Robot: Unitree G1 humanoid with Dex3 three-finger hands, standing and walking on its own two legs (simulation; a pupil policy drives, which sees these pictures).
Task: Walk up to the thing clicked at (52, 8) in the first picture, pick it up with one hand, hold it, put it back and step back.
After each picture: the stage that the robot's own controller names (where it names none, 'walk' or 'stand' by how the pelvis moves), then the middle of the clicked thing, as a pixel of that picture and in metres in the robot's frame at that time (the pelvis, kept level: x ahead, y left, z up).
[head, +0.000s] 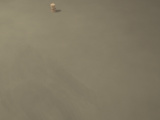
stand; (53, 8) +2.16 +0.36 -0.72
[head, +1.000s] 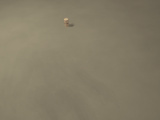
rise first; (66, 22) +2.06 +0.32 -0.72
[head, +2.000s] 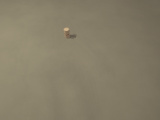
walk; (66, 33) +1.49 +0.23 -0.72
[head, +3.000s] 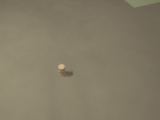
walk; (61, 70) +0.98 +0.20 -0.71
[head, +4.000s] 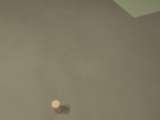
walk; (56, 107) +0.57 +0.16 -0.70
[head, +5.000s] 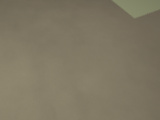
stand; out of the picture +0.34 +0.15 -0.70
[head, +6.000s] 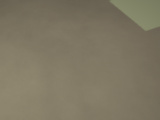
stand; out of the picture +0.30 +0.15 -0.72
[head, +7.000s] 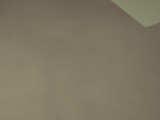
stand; out of the picture +0.31 +0.16 -0.72
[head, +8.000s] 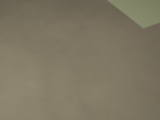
stand; out of the picture +0.30 +0.16 -0.73
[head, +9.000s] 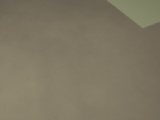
stand; out of the picture +0.29 +0.16 -0.73
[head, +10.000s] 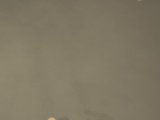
go down; out of the picture +0.32 +0.16 -0.67
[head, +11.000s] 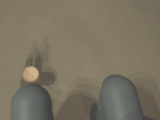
go down; (31, 76) +0.39 +0.17 -0.30
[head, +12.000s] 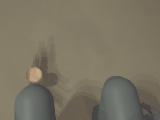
close in; (35, 77) +0.40 +0.16 -0.31
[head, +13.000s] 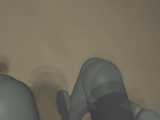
close in; out of the picture +0.39 +0.20 -0.23
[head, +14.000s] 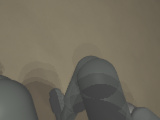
close; out of the picture +0.39 +0.21 -0.23
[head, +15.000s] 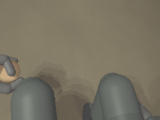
lift; (6, 75) +0.34 +0.23 -0.12
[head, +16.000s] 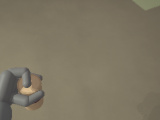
hold; (31, 93) +0.31 +0.16 +0.03
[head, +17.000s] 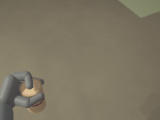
hold; (34, 96) +0.31 +0.17 +0.00
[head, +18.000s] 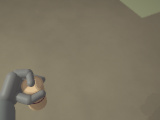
hold; (35, 94) +0.32 +0.17 +0.00
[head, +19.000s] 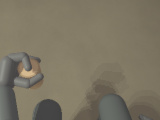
crouch; (31, 74) +0.37 +0.16 -0.08
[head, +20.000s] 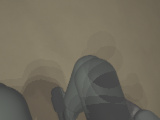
lower; out of the picture +0.43 +0.23 -0.22
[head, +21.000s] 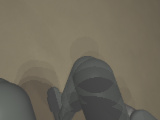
lower; out of the picture +0.42 +0.23 -0.24
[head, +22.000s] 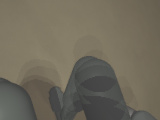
lower; out of the picture +0.42 +0.23 -0.23
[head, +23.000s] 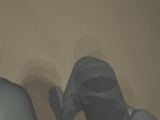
lower; out of the picture +0.41 +0.23 -0.24
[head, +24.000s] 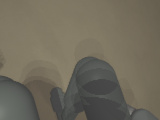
loosen; out of the picture +0.40 +0.22 -0.23
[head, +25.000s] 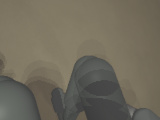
withdraw; out of the picture +0.39 +0.19 -0.23
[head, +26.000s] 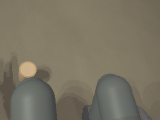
stand; (26, 73) +0.40 +0.17 -0.27
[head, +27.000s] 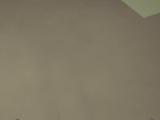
stand; out of the picture +0.32 +0.13 -0.64
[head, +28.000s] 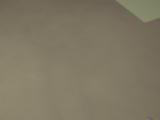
stand; out of the picture +0.34 +0.14 -0.66
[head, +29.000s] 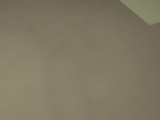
stand; out of the picture +0.34 +0.13 -0.68
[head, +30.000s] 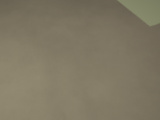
walk; out of the picture +0.34 +0.13 -0.72
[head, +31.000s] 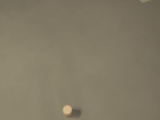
walk; (67, 111) +0.41 +0.06 -0.70
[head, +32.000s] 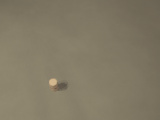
walk; (53, 85) +0.63 +0.20 -0.69
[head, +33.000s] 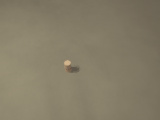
stand; (67, 66) +0.94 +0.16 -0.70
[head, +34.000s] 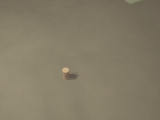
stand; (65, 73) +0.93 +0.14 -0.72
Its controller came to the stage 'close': yes
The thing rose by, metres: 0.72
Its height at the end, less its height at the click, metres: +0.00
